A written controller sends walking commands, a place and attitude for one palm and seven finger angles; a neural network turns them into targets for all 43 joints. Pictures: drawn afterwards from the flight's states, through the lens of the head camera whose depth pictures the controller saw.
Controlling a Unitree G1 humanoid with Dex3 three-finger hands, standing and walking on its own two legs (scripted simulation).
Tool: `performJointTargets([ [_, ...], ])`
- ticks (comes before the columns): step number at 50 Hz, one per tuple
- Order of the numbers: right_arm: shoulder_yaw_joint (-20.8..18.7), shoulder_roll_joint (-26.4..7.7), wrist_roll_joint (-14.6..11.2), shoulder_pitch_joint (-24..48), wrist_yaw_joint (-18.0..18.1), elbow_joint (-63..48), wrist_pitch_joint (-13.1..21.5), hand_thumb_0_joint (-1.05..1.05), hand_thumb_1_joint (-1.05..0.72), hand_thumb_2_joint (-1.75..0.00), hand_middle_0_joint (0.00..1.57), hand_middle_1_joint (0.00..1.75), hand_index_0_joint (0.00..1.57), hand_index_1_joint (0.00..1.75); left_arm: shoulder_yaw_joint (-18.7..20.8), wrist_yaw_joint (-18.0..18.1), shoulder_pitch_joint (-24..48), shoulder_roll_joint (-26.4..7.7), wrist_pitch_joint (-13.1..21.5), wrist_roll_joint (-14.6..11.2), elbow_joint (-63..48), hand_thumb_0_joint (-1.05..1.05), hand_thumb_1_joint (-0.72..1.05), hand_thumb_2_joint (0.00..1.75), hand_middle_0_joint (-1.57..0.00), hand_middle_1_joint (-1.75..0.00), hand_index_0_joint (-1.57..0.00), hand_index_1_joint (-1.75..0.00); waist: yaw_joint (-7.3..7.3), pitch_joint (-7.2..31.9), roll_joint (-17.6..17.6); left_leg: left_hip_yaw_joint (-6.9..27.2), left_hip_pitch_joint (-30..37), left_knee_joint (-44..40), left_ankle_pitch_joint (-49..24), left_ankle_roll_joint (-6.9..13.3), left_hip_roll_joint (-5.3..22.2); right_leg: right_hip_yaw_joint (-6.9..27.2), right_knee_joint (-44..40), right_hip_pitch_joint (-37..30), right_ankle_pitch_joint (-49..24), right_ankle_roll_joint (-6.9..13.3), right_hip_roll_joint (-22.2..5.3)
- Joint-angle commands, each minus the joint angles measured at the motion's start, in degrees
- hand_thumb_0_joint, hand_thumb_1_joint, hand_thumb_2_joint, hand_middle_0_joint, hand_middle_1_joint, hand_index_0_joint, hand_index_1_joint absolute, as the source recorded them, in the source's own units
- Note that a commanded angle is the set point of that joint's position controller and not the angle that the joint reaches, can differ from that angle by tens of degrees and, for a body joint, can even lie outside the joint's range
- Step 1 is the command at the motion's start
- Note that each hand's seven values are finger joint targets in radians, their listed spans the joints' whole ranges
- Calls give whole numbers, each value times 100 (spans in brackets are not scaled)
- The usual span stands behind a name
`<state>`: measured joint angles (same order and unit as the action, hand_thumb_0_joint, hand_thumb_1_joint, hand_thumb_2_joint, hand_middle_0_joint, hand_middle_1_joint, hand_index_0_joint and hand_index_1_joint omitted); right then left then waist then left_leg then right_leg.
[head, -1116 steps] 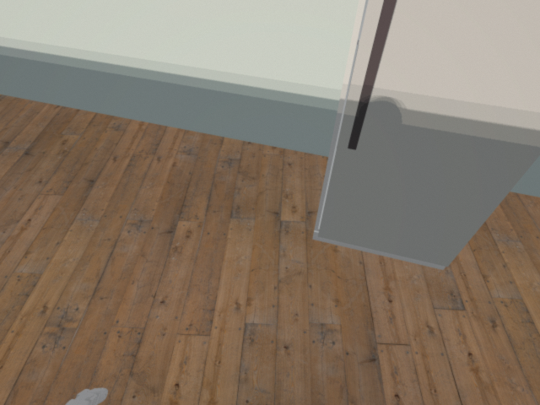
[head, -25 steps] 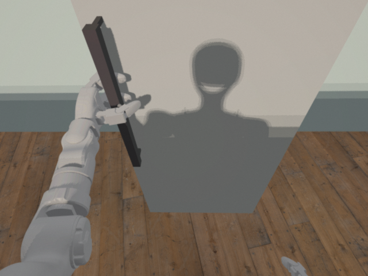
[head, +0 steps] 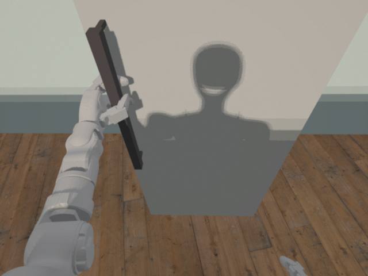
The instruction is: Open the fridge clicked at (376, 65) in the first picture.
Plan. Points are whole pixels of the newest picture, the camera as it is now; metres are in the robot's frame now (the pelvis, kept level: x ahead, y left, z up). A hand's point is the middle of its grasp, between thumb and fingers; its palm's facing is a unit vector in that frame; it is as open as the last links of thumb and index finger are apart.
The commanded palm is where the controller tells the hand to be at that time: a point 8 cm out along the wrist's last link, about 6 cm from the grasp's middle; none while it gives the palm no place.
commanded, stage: grip the handle and tug to test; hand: left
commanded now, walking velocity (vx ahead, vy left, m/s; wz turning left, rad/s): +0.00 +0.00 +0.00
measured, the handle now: (124, 112) +0.48 +0.17 +0.09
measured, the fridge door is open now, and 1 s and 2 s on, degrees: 0 5 35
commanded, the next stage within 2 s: pull the door a little, standing still in 0.44 s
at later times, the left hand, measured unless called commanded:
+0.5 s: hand (122, 109) +0.42 +0.15 +0.15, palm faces +0.00 -1.00 +0.00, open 6.0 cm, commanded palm +0.37 +0.20 +0.15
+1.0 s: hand (121, 122) +0.38 +0.14 +0.15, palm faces -0.02 -1.00 +0.00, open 6.3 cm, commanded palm +0.31 +0.20 +0.15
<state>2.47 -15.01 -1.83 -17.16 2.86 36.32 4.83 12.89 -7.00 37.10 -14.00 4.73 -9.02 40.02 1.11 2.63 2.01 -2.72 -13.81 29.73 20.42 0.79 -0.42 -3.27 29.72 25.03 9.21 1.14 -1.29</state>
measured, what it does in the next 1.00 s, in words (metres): stands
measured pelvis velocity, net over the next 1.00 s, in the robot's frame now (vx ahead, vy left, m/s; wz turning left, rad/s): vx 0.04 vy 0.01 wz -0.03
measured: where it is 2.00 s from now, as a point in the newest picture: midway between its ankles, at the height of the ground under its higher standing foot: outside the picture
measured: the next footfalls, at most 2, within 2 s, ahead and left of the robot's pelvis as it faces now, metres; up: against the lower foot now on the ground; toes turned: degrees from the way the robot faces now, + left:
right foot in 1.88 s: +0.01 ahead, -0.19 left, +0.00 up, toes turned +15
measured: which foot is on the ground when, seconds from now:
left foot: down 0.00-1.00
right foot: down 0.00-1.00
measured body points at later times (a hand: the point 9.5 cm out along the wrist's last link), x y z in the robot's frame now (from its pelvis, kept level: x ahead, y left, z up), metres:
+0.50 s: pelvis +0.02 +0.00 +0.00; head +0.03 -0.02 +0.45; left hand +0.42 +0.20 +0.15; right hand +0.15 -0.24 -0.10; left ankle -0.06 +0.11 -0.73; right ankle +0.06 -0.11 -0.73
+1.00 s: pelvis +0.04 +0.01 +0.00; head +0.04 +0.00 +0.45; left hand +0.38 +0.20 +0.15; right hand +0.20 -0.22 -0.09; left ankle -0.06 +0.11 -0.73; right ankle +0.06 -0.11 -0.73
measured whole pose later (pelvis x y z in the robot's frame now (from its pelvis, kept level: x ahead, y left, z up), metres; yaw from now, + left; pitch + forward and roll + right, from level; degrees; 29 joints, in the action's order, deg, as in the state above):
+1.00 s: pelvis +0.04 +0.01 +0.00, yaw -2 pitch +4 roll -1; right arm 2.5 -13.3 -2.0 -14.1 1.3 31.4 0.4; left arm 9.3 -5.4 11.2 -8.8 -7.5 -10.1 3.0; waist 0.2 4.6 3.5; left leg -3.9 -7.1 26.3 22.0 1.0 0.2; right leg -2.1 27.7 19.5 11.6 0.1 -0.2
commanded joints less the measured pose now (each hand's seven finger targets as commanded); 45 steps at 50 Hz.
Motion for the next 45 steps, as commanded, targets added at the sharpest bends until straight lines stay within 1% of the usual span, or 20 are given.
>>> performJointTargets([
  [1,-231,-695,-32,156,64,-719,271,0,-90,-90,20,30,20,30,-82,-115,2702,-856,409,-17,-1346,0,90,90,-45,-140,-45,-140,86,1673,-286,204,-559,-488,-1595,-13,33,178,-48,-1957,-1421,80,32],
  [4,-256,-695,-14,171,67,-766,271,0,-90,-90,20,30,20,30,105,-91,2459,-1025,424,4,-1548,0,90,90,-45,-140,-45,-140,-68,2001,-147,191,-473,-473,-1822,-30,13,182,22,-2180,-1576,107,17],
  [6,-237,-666,-18,196,48,-763,282,0,-90,-90,20,30,20,30,-24,-124,2332,-827,366,-27,-1532,0,90,90,-45,-140,-45,-140,-38,1906,-162,176,-470,-464,-1938,-45,26,168,19,-2147,-1712,100,20],
  [9,-254,-713,-12,243,49,-820,248,0,-90,-90,20,30,20,30,235,-150,1925,-1080,324,-51,-1604,0,90,90,-45,-140,-45,-140,-150,1952,-457,150,-577,-490,-1961,-10,33,192,26,-2386,-1823,96,14],
  [12,-235,-656,-40,326,35,-866,241,0,-90,-90,20,30,20,30,23,-188,1860,-788,240,-86,-1855,0,90,90,-45,-140,-45,-140,-137,1849,-163,140,-477,-489,-2054,-48,41,177,23,-2252,-1834,113,16],
  [14,-257,-687,-31,345,33,-921,232,0,-90,-90,20,30,20,30,235,-154,1559,-995,193,-90,-1985,0,90,90,-45,-140,-45,-140,-238,1993,-243,133,-452,-479,-2195,-48,40,181,50,-2412,-1949,122,17],
  [15,-245,-660,-31,378,23,-929,234,0,-90,-90,20,30,20,30,188,-172,1470,-908,168,-125,-2074,0,90,90,-45,-140,-45,-140,-215,1953,-224,100,-471,-485,-2199,-43,42,190,36,-2454,-2039,108,5],
  [16,-261,-674,-20,354,20,-930,222,0,-90,-90,20,30,20,30,371,-165,1315,-1072,148,-132,-2163,0,90,90,-45,-140,-45,-140,-262,2032,-452,105,-504,-486,-2280,-37,55,191,57,-2578,-2166,108,11],
  [17,-255,-672,-33,416,11,-984,200,0,-90,-90,20,30,20,30,357,-186,1094,-1060,113,-135,-2324,0,90,90,-45,-140,-45,-140,-325,2088,-361,76,-524,-507,-2324,-43,58,217,72,-2677,-2224,117,0],
  [20,-250,-641,-51,517,10,-1041,172,0,-90,-90,20,30,20,30,275,-203,877,-908,-11,-180,-2563,0,90,90,-45,-140,-45,-140,-309,1940,-182,39,-430,-502,-2425,-50,60,204,42,-2628,-2332,121,-3],
  [22,-260,-646,-44,526,-2,-1080,138,0,-90,-90,20,30,20,30,469,-191,456,-1075,-80,-180,-2831,0,90,90,-45,-140,-45,-140,-407,2115,-336,33,-430,-514,-2620,-64,78,208,85,-2835,-2520,130,-3],
  [24,-272,-650,-63,592,4,-1134,96,0,-90,-90,20,30,20,30,451,-187,349,-1064,-166,-183,-2983,0,90,90,-45,-140,-45,-140,-392,2031,-295,4,-394,-501,-2658,-59,82,212,69,-2829,-2566,124,-9],
  [25,-253,-615,-67,622,0,-1132,85,0,-90,-90,20,30,20,30,281,-183,413,-881,-210,-186,-3096,0,90,90,-45,-140,-45,-140,-334,1932,-171,9,-344,-519,-2717,-74,87,192,50,-2736,-2587,124,-5],
  [27,-275,-610,-65,590,4,-1127,59,0,-90,-90,20,30,20,30,297,-143,249,-853,-316,-172,-3178,0,90,90,-45,-140,-45,-140,-336,1978,-318,7,-269,-484,-2885,-77,106,165,67,-2734,-2710,112,12],
  [28,-264,-601,-62,594,12,-1095,49,0,-90,-90,20,30,20,30,-21,-104,810,-607,-361,-137,-3297,0,90,90,-45,-140,-45,-140,-158,1906,-125,12,-163,-452,-2869,-82,94,156,37,-2512,-2685,93,19],
  [30,-282,-628,-45,492,75,-957,20,0,-90,-90,20,30,20,30,70,29,1341,-781,-473,-80,-2891,0,90,90,-45,-140,-45,-140,-41,1687,-246,75,-143,-428,-2682,-71,93,128,-16,-2250,-2462,74,37],
  [32,-272,-593,-20,474,75,-976,13,0,-90,-90,20,30,20,30,22,49,924,-578,-555,-71,-2788,0,90,90,-45,-140,-45,-140,-150,1845,-302,87,-123,-430,-2790,-89,75,95,25,-2354,-2479,92,36],
  [35,-267,-559,-16,555,44,-1028,1,0,-90,-90,20,30,20,30,-54,26,618,-482,-560,-61,-3048,0,90,90,-45,-140,-45,-140,-227,1995,-71,67,-27,-386,-3055,-140,69,89,75,-2448,-2642,110,8],
  [38,-268,-550,-11,608,-4,-1114,-8,0,-90,-90,20,30,20,30,-48,-28,143,-414,-572,-94,-3390,0,90,90,-45,-140,-45,-140,-328,2119,-344,65,-52,-390,-3299,-155,98,84,127,-2682,-2906,123,8],
  [45,-243,-477,-40,877,-97,-1391,-96,0,-90,-90,20,30,20,30,-120,-42,-1409,-276,-725,-143,-4611,0,90,90,-45,-140,-45,-140,-490,1962,-267,51,35,-424,-3732,-200,191,53,144,-2860,-3103,142,-21],
])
